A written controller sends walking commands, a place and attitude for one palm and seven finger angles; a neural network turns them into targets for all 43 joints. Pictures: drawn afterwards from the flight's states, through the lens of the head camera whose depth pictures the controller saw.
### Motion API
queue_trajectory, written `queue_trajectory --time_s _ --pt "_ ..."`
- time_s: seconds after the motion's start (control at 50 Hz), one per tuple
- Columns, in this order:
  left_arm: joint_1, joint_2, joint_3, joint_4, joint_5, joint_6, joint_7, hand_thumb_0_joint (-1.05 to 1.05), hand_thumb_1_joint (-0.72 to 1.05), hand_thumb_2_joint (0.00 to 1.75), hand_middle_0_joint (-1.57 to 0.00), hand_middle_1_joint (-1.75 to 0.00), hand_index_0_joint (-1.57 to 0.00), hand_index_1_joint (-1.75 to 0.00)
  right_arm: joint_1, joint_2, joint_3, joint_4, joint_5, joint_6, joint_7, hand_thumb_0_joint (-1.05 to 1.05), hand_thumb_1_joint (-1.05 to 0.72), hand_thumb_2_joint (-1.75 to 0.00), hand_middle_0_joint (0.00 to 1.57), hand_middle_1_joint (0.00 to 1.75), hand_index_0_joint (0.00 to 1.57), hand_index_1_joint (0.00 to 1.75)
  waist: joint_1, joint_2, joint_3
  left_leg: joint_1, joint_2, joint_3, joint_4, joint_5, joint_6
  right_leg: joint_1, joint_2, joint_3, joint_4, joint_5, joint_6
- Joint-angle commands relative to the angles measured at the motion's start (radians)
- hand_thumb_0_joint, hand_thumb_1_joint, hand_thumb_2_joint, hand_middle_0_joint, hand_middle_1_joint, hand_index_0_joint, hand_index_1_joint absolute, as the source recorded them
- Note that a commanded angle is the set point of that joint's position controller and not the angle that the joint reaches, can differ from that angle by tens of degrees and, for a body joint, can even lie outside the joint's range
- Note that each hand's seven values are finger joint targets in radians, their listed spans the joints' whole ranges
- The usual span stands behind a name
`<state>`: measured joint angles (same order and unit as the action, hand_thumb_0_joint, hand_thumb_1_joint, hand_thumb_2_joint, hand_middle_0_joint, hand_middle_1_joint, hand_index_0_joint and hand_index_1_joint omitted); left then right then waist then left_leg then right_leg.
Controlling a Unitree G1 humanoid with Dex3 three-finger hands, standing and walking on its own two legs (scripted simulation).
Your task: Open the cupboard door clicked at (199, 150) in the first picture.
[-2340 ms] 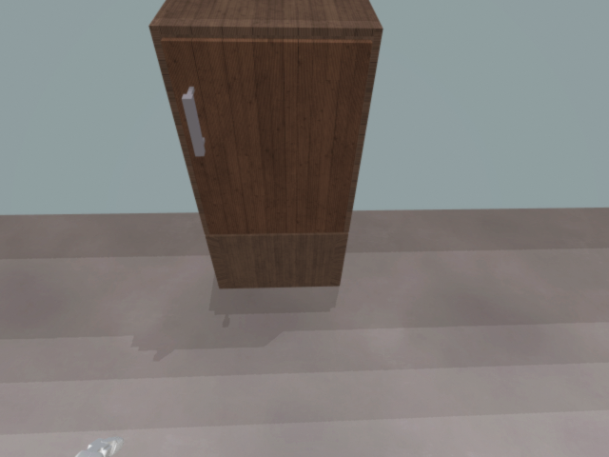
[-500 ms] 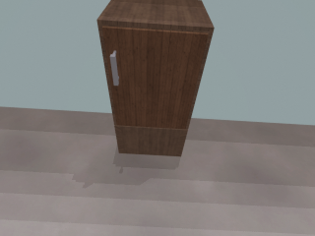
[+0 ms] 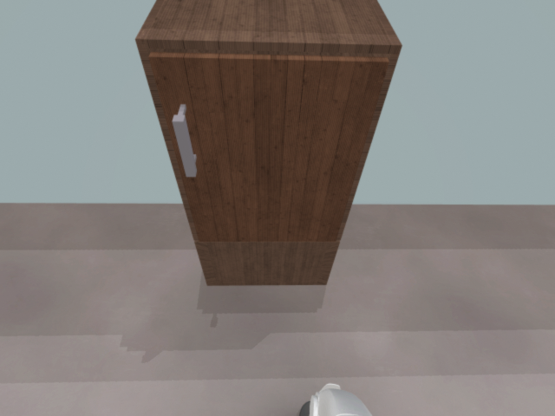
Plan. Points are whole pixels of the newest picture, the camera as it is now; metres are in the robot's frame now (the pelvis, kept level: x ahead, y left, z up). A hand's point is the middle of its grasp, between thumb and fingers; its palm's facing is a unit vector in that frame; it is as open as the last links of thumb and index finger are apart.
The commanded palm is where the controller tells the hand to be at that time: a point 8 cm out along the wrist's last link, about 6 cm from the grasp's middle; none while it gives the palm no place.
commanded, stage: come to a stop and stand still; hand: left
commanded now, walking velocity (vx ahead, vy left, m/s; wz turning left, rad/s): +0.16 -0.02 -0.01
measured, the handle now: (187, 141) +0.63 +0.20 +0.01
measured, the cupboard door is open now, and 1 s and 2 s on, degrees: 0 0 0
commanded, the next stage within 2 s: look again from close up in 1.52 s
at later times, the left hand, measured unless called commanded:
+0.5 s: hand out of the picture +0.11 +0.19 -0.17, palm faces +0.10 -0.96 -0.25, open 7.3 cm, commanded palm none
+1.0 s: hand out of the picture +0.04 +0.22 -0.17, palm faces +0.03 -0.98 -0.21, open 7.4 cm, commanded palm none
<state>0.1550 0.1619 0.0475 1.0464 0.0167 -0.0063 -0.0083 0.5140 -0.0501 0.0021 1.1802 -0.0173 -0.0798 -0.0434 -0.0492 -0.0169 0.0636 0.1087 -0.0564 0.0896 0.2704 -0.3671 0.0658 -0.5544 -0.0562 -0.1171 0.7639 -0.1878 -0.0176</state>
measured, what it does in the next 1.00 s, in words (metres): steps on the spot: right foot, then left foot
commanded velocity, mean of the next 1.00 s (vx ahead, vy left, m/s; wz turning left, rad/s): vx -0.09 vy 0.04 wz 0.00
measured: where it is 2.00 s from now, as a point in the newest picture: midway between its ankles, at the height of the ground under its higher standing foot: outside the picture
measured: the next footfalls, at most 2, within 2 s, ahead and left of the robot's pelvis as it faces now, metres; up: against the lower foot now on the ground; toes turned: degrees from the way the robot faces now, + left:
right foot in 0.10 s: +0.18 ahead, -0.09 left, +0.00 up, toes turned -6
left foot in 0.60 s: +0.08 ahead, +0.14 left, +0.00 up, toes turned +3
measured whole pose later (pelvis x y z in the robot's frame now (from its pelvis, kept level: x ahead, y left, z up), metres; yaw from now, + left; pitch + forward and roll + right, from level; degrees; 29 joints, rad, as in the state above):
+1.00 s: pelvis +0.02 +0.05 +0.01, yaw -1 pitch -1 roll +1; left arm 0.25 0.16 0.02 1.12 0.01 0.02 0.03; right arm 0.24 -0.16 -0.03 1.09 0.00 0.00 -0.04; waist 0.00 0.00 0.03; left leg -0.21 -0.01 0.09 0.44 -0.21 0.03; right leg -0.13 -0.03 -0.01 0.45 -0.30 0.02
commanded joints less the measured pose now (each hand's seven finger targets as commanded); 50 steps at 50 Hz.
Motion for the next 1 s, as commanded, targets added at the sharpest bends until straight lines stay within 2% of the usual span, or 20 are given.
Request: queue_trajectory --time_s 0.0,0.04,0.06,0.08,0.1,0.14,0.2,0.36,0.48,0.54,0.56,0.6,0.62,0.64,0.74,0.84,0.88,0.92,0.96,0.98 --pt "0.061 0.039 0.007 -0.047 0.006 -0.033 0.013 0.00 0.90 0.90 -0.20 -0.30 -0.20 -0.30 0.088 -0.186 -0.040 0.003 0.003 0.005 -0.017 0.00 -0.90 -0.90 0.20 0.30 0.20 0.30 0.056 0.127 0.026 -0.068 0.278 -0.084 0.176 1.140 0.038 0.176 0.080 -0.049 -0.122 -0.011 -0.047" --pt "0.252 0.091 0.029 0.001 0.012 -0.048 0.021 0.00 0.90 0.90 -0.20 -0.30 -0.20 -0.30 0.048 -0.186 -0.044 -0.021 0.012 0.008 -0.012 0.00 -0.90 -0.90 0.20 0.30 0.20 0.30 0.147 0.066 -0.055 -0.243 0.247 -0.071 0.440 0.967 0.006 0.491 0.051 0.011 -0.229 0.115 -0.077" --pt "0.372 0.170 0.050 0.027 0.019 -0.063 0.032 0.00 0.90 0.90 -0.20 -0.30 -0.20 -0.30 0.055 -0.155 -0.042 -0.043 0.022 0.004 -0.002 0.00 -0.90 -0.90 0.20 0.30 0.20 0.30 0.184 -0.074 -0.166 -0.457 0.126 -0.015 0.751 0.556 -0.028 0.709 -0.186 0.316 -0.244 0.350 -0.185" --pt "0.410 0.217 0.057 0.038 -0.001 -0.063 0.035 0.00 0.90 0.90 -0.20 -0.30 -0.20 -0.30 0.081 -0.133 -0.042 -0.059 0.029 0.004 -0.004 0.00 -0.90 -0.90 0.20 0.30 0.20 0.30 0.147 -0.137 -0.247 -0.556 0.013 -0.017 1.063 -0.209 -0.052 0.739 -0.430 0.593 -0.359 0.685 -0.317" --pt "0.314 0.186 0.045 0.013 -0.012 -0.052 0.045 0.00 0.90 0.90 -0.20 -0.30 -0.20 -0.30 0.034 -0.137 -0.047 -0.060 0.026 0.020 -0.011 0.00 -0.90 -0.90 0.20 0.30 0.20 0.30 0.123 -0.004 -0.169 -0.522 0.075 -0.140 1.056 -0.205 -0.038 0.581 -0.407 0.494 -0.393 0.701 -0.321" --pt "0.124 0.120 0.022 -0.036 -0.004 -0.038 0.056 0.00 0.90 0.90 -0.20 -0.30 -0.20 -0.30 -0.032 -0.101 -0.044 -0.066 0.019 0.055 -0.005 0.00 -0.90 -0.90 0.20 0.30 0.20 0.30 0.056 0.022 -0.001 -0.467 0.124 -0.137 0.978 -0.139 -0.050 0.262 -0.320 0.332 -0.446 0.611 -0.253" --pt "0.068 0.083 0.006 -0.059 0.003 -0.029 0.065 0.00 0.90 0.90 -0.20 -0.30 -0.20 -0.30 -0.036 -0.073 -0.043 -0.073 0.014 0.113 0.003 0.00 -0.90 -0.90 0.20 0.30 0.20 0.30 0.004 -0.009 -0.012 -0.412 0.120 -0.119 0.847 -0.097 -0.077 0.134 -0.250 0.177 -0.445 0.618 -0.197" --pt "0.095 0.167 0.044 -0.096 0.009 -0.001 0.059 0.00 0.90 0.90 -0.20 -0.30 -0.20 -0.30 -0.221 -0.164 -0.074 -0.181 -0.001 0.141 0.025 0.00 -0.90 -0.90 0.20 0.30 0.20 0.30 0.050 -0.098 -0.125 -0.551 0.091 -0.105 0.792 -0.042 -0.127 0.322 -0.253 0.190 -0.379 0.625 -0.189" --pt "0.114 0.188 0.050 -0.107 0.022 0.011 0.052 0.00 0.90 0.90 -0.20 -0.30 -0.20 -0.30 -0.304 -0.170 -0.069 -0.228 0.007 0.116 0.031 0.00 -0.90 -0.90 0.20 0.30 0.20 0.30 0.077 -0.166 -0.138 -0.457 0.074 -0.072 0.534 -0.075 -0.108 0.358 -0.232 0.242 -0.390 0.402 -0.183" --pt "0.099 0.189 0.052 -0.101 0.015 0.018 0.050 0.00 0.90 0.90 -0.20 -0.30 -0.20 -0.30 -0.240 -0.170 -0.064 -0.209 0.010 0.100 0.028 0.00 -0.90 -0.90 0.20 0.30 0.20 0.30 0.045 -0.142 -0.157 -0.294 0.065 -0.052 0.262 0.055 -0.097 0.316 -0.203 0.233 -0.349 0.240 -0.130" --pt "0.098 0.173 0.046 -0.102 0.007 0.021 0.049 0.00 0.90 0.90 -0.20 -0.30 -0.20 -0.30 -0.205 -0.185 -0.064 -0.196 0.009 0.091 0.027 0.00 -0.90 -0.90 0.20 0.30 0.20 0.30 0.032 -0.097 -0.167 -0.203 0.084 -0.058 0.143 0.142 -0.089 0.270 -0.166 0.201 -0.304 0.147 -0.087" --pt "0.111 0.078 0.022 -0.119 -0.005 0.031 0.045 0.00 0.90 0.90 -0.20 -0.30 -0.20 -0.30 -0.245 -0.308 -0.078 -0.227 -0.005 0.085 0.021 0.00 -0.90 -0.90 0.20 0.30 0.20 0.30 0.049 0.297 -0.082 -0.262 0.398 -0.379 -0.019 0.427 0.019 0.101 0.015 0.047 -0.085 -0.305 0.025" --pt "0.090 0.091 0.022 -0.109 0.001 0.036 0.049 0.00 0.90 0.90 -0.20 -0.30 -0.20 -0.30 -0.303 -0.290 -0.065 -0.242 -0.011 0.090 0.016 0.00 -0.90 -0.90 0.20 0.30 0.20 0.30 0.053 0.225 -0.048 -0.373 0.412 -0.364 -0.028 0.447 0.084 0.148 0.019 0.113 0.030 -0.342 0.024" --pt "0.106 0.092 0.024 -0.092 0.004 0.046 0.051 0.00 0.90 0.90 -0.20 -0.30 -0.20 -0.30 -0.340 -0.263 -0.057 -0.238 -0.011 0.081 0.003 0.00 -0.90 -0.90 0.20 0.30 0.20 0.30 0.074 0.274 -0.041 -0.409 0.367 -0.315 -0.043 0.469 0.081 0.172 0.015 0.157 0.096 -0.321 0.027" --pt "0.158 0.086 0.021 -0.027 0.005 0.041 0.039 0.00 0.90 0.90 -0.20 -0.30 -0.20 -0.30 -0.333 -0.225 -0.045 -0.215 0.001 0.073 -0.006 0.00 -0.90 -0.90 0.20 0.30 0.20 0.30 0.089 0.127 -0.034 -0.292 0.263 -0.180 0.001 0.504 0.073 0.149 0.024 0.144 0.149 -0.201 0.043" --pt "0.105 0.070 -0.004 -0.022 -0.002 0.028 0.040 0.00 0.90 0.90 -0.20 -0.30 -0.20 -0.30 -0.233 -0.239 -0.051 -0.153 0.000 0.070 -0.005 0.00 -0.90 -0.90 0.20 0.30 0.20 0.30 0.040 0.153 -0.058 -0.176 0.282 -0.234 0.031 0.576 0.094 0.241 0.010 0.107 -0.163 -0.233 0.046" --pt "0.161 0.064 -0.007 0.012 -0.005 0.021 0.043 0.00 0.90 0.90 -0.20 -0.30 -0.20 -0.30 -0.228 -0.238 -0.050 -0.137 0.007 0.067 -0.003 0.00 -0.90 -0.90 0.20 0.30 0.20 0.30 0.064 0.118 -0.084 -0.207 0.258 -0.216 0.066 0.530 0.059 0.359 0.007 0.100 -0.335 -0.092 0.042" --pt "0.184 0.093 -0.010 0.043 -0.003 0.006 0.049 0.00 0.90 0.90 -0.20 -0.30 -0.20 -0.30 -0.229 -0.199 -0.044 -0.128 0.019 0.062 0.003 0.00 -0.90 -0.90 0.20 0.30 0.20 0.30 0.058 0.034 -0.087 -0.292 0.190 -0.167 0.097 0.360 -0.016 0.462 -0.062 0.188 -0.437 0.088 0.015" --pt "0.168 0.111 -0.017 0.047 -0.006 -0.001 0.050 0.00 0.90 0.90 -0.20 -0.30 -0.20 -0.30 -0.231 -0.176 -0.035 -0.120 0.019 0.061 0.011 0.00 -0.90 -0.90 0.20 0.30 0.20 0.30 0.044 0.030 -0.046 -0.293 0.151 -0.143 0.071 0.276 -0.044 0.421 -0.112 0.191 -0.429 0.149 -0.012" --pt "0.160 0.100 -0.018 0.057 -0.003 -0.003 0.049 0.00 0.90 0.90 -0.20 -0.30 -0.20 -0.30 -0.229 -0.177 -0.034 -0.106 0.013 0.066 0.011 0.00 -0.90 -0.90 0.20 0.30 0.20 0.30 0.041 -0.046 -0.051 -0.265 0.150 -0.131 0.077 0.308 -0.048 0.398 -0.083 0.190 -0.416 0.151 -0.011"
